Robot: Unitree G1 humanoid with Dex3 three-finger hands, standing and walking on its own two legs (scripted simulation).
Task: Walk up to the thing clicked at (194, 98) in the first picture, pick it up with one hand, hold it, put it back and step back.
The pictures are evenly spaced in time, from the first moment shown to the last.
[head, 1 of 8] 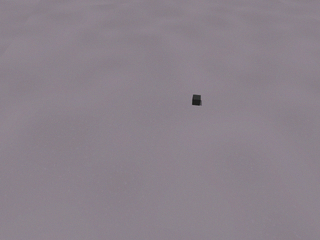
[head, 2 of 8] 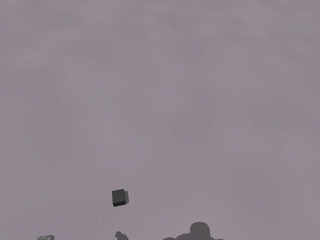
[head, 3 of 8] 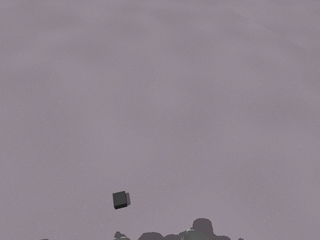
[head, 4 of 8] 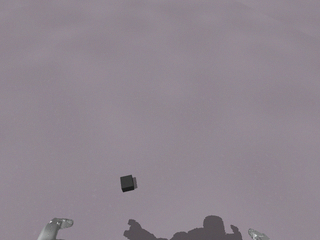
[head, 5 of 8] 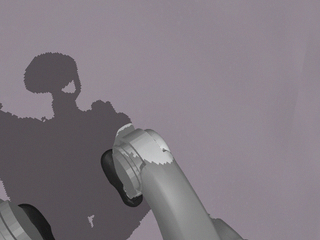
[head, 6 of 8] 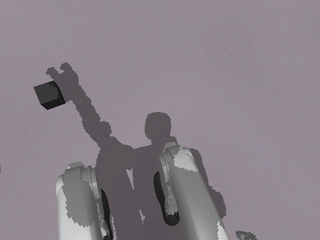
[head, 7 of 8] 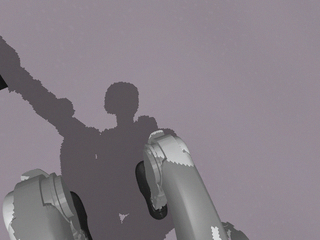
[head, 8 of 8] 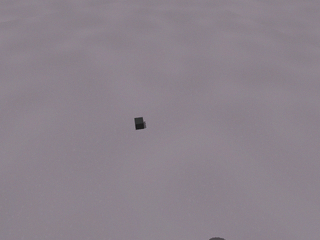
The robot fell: no
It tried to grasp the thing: yes
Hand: left
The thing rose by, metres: 0.00
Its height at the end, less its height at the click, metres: +0.00
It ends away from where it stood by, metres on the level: 0.01
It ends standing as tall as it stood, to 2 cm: yes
